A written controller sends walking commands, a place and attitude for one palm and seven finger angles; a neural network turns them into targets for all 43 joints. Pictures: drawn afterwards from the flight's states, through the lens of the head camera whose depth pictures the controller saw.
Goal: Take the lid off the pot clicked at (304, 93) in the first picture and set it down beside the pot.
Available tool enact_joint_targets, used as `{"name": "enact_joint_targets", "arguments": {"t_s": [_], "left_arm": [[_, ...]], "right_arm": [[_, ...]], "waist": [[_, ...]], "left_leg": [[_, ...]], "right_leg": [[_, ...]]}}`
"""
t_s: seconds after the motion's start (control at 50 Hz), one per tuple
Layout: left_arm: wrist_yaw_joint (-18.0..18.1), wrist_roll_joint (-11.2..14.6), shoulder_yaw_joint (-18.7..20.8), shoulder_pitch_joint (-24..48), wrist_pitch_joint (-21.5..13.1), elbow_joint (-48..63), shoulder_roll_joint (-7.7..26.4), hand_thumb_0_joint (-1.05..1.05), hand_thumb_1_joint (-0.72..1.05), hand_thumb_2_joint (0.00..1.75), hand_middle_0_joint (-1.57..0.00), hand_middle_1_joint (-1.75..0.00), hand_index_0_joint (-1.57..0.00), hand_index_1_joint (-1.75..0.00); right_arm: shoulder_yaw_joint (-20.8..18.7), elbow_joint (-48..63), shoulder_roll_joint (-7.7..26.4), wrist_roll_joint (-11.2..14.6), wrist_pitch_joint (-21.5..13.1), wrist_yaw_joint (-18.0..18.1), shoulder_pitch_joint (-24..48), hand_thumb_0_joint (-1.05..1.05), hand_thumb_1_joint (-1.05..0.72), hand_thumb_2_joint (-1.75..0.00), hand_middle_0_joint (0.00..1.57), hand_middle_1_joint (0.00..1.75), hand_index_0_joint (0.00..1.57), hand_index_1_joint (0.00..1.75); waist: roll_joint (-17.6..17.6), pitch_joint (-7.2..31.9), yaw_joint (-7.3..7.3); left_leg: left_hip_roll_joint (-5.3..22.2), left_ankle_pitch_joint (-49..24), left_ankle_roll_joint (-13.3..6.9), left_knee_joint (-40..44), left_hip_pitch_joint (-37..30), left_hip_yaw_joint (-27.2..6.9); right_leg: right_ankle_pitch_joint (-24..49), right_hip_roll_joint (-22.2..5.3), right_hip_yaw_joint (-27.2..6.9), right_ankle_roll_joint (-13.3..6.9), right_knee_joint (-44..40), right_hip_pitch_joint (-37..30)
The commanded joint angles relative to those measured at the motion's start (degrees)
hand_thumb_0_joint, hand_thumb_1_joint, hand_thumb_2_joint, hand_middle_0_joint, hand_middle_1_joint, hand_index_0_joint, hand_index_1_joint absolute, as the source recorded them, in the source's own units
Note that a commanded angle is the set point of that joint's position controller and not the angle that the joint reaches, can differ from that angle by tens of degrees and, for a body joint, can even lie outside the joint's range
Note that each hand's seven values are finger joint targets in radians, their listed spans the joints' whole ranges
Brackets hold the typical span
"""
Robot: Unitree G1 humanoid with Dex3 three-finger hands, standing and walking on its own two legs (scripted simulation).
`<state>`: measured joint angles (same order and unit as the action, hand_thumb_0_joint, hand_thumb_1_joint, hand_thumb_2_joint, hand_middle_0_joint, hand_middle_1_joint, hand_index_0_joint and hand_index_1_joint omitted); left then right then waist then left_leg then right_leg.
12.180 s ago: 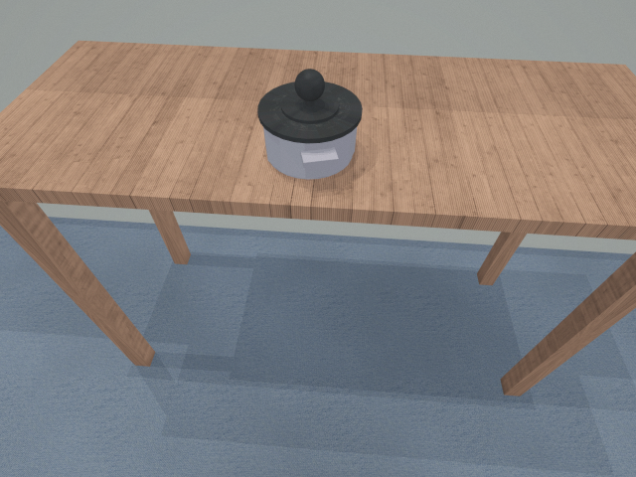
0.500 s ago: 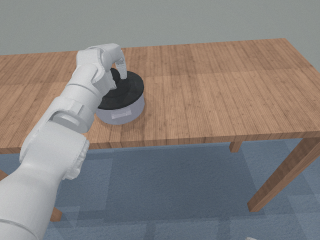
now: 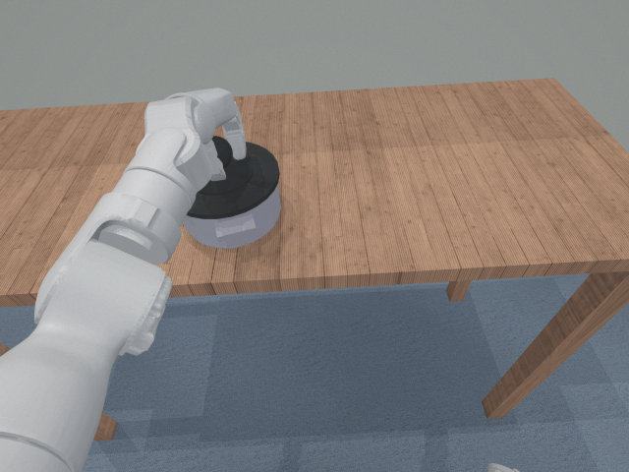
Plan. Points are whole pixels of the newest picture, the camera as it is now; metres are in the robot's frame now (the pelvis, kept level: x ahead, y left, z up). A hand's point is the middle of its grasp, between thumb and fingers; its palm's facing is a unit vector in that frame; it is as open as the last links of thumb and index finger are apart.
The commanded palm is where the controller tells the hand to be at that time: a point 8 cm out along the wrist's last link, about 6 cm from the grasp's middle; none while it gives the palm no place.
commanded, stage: close the fingers and squeeze the knob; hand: left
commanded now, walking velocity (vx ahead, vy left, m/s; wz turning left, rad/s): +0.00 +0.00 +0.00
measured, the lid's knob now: (215, 153) +0.49 +0.12 +0.17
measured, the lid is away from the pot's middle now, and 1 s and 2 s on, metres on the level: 0.00 0.02 0.02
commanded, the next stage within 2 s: lift the lid straight up in 0.16 s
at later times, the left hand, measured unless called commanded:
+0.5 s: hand (207, 154) +0.46 +0.12 +0.19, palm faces -0.32 -0.09 -0.94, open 6.9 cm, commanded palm +0.44 +0.13 +0.26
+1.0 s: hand (194, 126) +0.45 +0.12 +0.24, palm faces -0.28 -0.10 -0.95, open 6.9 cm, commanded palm +0.45 +0.12 +0.30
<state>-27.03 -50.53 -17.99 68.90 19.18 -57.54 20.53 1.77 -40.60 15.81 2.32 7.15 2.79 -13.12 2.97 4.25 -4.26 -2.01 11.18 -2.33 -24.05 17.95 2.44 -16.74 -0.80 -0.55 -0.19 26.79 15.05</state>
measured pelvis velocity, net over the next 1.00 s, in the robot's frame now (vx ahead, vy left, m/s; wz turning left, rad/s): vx -0.01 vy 0.00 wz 0.01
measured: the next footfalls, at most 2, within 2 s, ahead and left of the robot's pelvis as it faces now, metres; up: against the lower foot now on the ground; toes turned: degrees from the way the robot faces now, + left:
none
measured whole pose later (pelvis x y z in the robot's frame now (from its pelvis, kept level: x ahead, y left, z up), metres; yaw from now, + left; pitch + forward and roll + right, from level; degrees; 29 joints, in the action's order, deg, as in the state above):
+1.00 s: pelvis -0.01 +0.00 +0.00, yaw +1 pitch +3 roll +1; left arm -29.6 -50.0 -18.8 75.1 20.5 -58.2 21.8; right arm 3.1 -41.8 15.2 2.2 3.1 3.7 -11.3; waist 2.9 3.8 -3.3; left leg -2.2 9.5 -2.1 -22.8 16.6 1.8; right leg -15.9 -1.0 0.0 -0.4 26.9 14.2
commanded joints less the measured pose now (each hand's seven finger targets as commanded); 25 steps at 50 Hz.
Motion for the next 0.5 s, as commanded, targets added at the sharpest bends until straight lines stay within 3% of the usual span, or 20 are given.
{"name": "enact_joint_targets", "arguments": {"t_s": [0.0, 0.08, 0.1, 0.12, 0.14, 0.16, 0.2, 0.26, 0.3, 0.34, 0.4, 0.44, 0.46, 0.48], "left_arm": [[2.29, -0.76, 4.31, 31.6, 0.21, 11.2, 13.35, 0.0, 0.66, 0.78, -0.89, -1.05, -0.87, -1.04], [1.97, -1.38, 4.5, 31.86, 0.65, 9.62, 14.39, 0.0, 0.7, 0.8, -0.91, -1.06, -0.88, -1.05], [2.05, -0.55, 3.89, 31.85, 0.36, 10.21, 13.52, 0.0, 0.71, 0.8, -0.92, -1.07, -0.89, -1.05], [2.19, -1.35, 3.68, 33.51, 0.26, 11.21, 13.53, 0.0, 0.72, 0.81, -0.92, -1.07, -0.89, -1.05], [2.03, -1.36, 2.39, 33.27, 0.35, 10.66, 11.72, 0.0, 0.73, 0.81, -0.93, -1.07, -0.89, -1.05], [2.26, -1.58, 4.18, 32.4, 0.54, 9.72, 13.8, 0.0, 0.74, 0.82, -0.93, -1.07, -0.9, -1.06], [2.39, -0.97, 4.67, 31.64, 0.21, 11.44, 14.11, 0.0, 0.75, 0.82, -0.93, -1.08, -0.9, -1.06], [2.28, -1.87, 5.96, 32.74, 0.18, 12.68, 16.31, 0.0, 0.76, 0.83, -0.94, -1.08, -0.9, -1.06], [2.45, -0.73, 5.13, 34.78, -0.56, 18.44, 15.15, 0.0, 0.76, 0.83, -0.94, -1.08, -0.91, -1.06], [2.39, -1.22, 3.42, 35.2, -0.33, 18.53, 12.76, 0.0, 0.76, 0.83, -0.94, -1.08, -0.91, -1.07], [2.83, -0.6, 6.5, 35.05, 0.0, 18.33, 16.79, 0.0, 0.77, 0.83, -0.94, -1.08, -0.91, -1.07], [2.86, -0.83, 5.68, 38.84, -0.36, 21.14, 16.06, 0.0, 0.77, 0.83, -0.94, -1.08, -0.91, -1.07], [2.97, -0.75, 6.58, 38.29, -0.4, 21.65, 17.08, 0.0, 0.77, 0.83, -0.94, -1.08, -0.91, -1.07], [2.78, -0.84, 5.76, 36.23, -0.05, 19.12, 15.94, 0.0, 0.77, 0.83, -0.94, -1.08, -0.91, -1.07]], "right_arm": [[-2.06, 6.8, 7.31, -0.12, -2.31, 0.14, 3.05, 0.0, -0.9, -0.9, 0.2, 0.3, 0.2, 0.3], [-1.69, 6.65, 6.93, 0.14, -2.27, 0.41, 3.19, 0.0, -0.9, -0.9, 0.2, 0.3, 0.2, 0.3], [-1.89, 6.69, 7.4, 0.04, -2.13, 0.29, 3.23, 0.0, -0.9, -0.9, 0.2, 0.3, 0.2, 0.3], [-1.69, 6.63, 6.91, 0.17, -2.2, 0.29, 3.32, 0.0, -0.9, -0.9, 0.2, 0.3, 0.2, 0.3], [-1.73, 6.7, 6.68, 0.14, -2.32, 0.35, 3.54, 0.0, -0.9, -0.9, 0.2, 0.3, 0.2, 0.3], [-1.77, 6.37, 6.94, 0.07, -2.24, 0.38, 3.06, 0.0, -0.9, -0.9, 0.2, 0.3, 0.2, 0.3], [-1.94, 6.76, 7.3, -0.23, -2.24, 0.22, 3.19, 0.0, -0.9, -0.9, 0.2, 0.3, 0.2, 0.3], [-1.66, 7.08, 6.88, -0.06, -2.4, 0.37, 3.42, 0.0, -0.9, -0.9, 0.2, 0.3, 0.2, 0.3], [-1.99, 7.86, 6.81, -0.06, -3.02, 0.12, 4.26, 0.0, -0.9, -0.9, 0.2, 0.3, 0.2, 0.3], [-2.07, 7.55, 6.31, 0.09, -3.62, -0.01, 4.08, 0.0, -0.9, -0.9, 0.2, 0.3, 0.2, 0.3], [-2.03, 7.13, 7.08, 0.02, -3.9, 0.01, 4.07, 0.0, -0.9, -0.9, 0.2, 0.3, 0.2, 0.3], [-1.88, 7.36, 6.29, 0.27, -4.89, 0.09, 4.66, 0.0, -0.9, -0.9, 0.2, 0.3, 0.2, 0.3], [-1.88, 7.37, 6.22, 0.22, -5.42, 0.05, 4.81, 0.0, -0.9, -0.9, 0.2, 0.3, 0.2, 0.3], [-1.75, 7.21, 6.18, 0.17, -5.58, 0.06, 5.14, 0.0, -0.9, -0.9, 0.2, 0.3, 0.2, 0.3]], "waist": [[-5.7, 21.9, 0.65], [-7.87, 20.53, 0.56], [-6.93, 20.36, 0.45], [-6.99, 21.6, 0.27], [-6.58, 20.38, 0.12], [-7.1, 20.71, 0.42], [-5.47, 22.63, 0.88], [-6.55, 23.87, 1.07], [-4.12, 26.29, 1.14], [-3.08, 25.31, 0.59], [-3.52, 24.38, 1.15], [-3.76, 25.93, 0.97], [-3.92, 27.03, 1.4], [-4.14, 25.77, 1.48]], "left_leg": [[-1.77, -20.11, -2.53, -1.4, -15.99, -2.06], [-1.98, -17.01, -2.6, -0.6, -14.42, -1.43], [-1.89, -17.39, -2.53, -0.77, -14.31, -1.59], [-1.75, -17.26, -2.47, -0.58, -15.31, -1.55], [-1.9, -17.53, -2.58, -0.8, -15.49, -1.53], [-1.77, -17.4, -2.5, -0.65, -15.26, -1.71], [-1.75, -19.49, -2.44, -1.26, -15.83, -1.89], [-1.79, -19.9, -2.52, -0.96, -15.76, -1.72], [-1.42, -23.65, -2.48, -1.63, -18.42, -2.33], [-1.23, -26.08, -2.5, -2.04, -20.54, -2.67], [-1.26, -24.22, -2.39, -1.54, -19.32, -2.98], [-1.36, -24.15, -2.49, -1.3, -20.75, -2.95], [-1.33, -25.0, -2.43, -1.33, -21.2, -3.26], [-1.52, -24.87, -2.44, -1.37, -20.51, -3.22]], "right_leg": [[25.11, 2.86, 1.17, -1.93, -2.29, -1.83], [24.21, 2.86, 0.97, -1.53, -2.51, -2.42], [24.31, 2.77, 1.21, -1.84, -2.61, -2.04], [23.65, 2.76, 1.0, -1.62, -2.38, -2.01], [23.64, 2.9, 1.09, -1.69, -2.55, -0.99], [23.41, 2.9, 1.09, -1.68, -2.5, -1.48], [24.98, 2.79, 1.11, -1.96, -2.17, -2.34], [25.96, 2.63, 0.64, -1.61, -1.99, -3.95], [26.74, 2.54, 0.84, -1.84, -1.81, -3.79], [25.99, 2.92, 0.88, -1.7, -2.08, -1.4], [25.19, 2.93, 1.11, -2.05, -2.41, -2.2], [25.21, 2.92, 0.8, -1.74, -2.17, -2.21], [25.52, 2.9, 0.81, -1.66, -1.99, -2.85], [25.41, 2.94, 0.79, -1.71, -2.1, -2.47]]}}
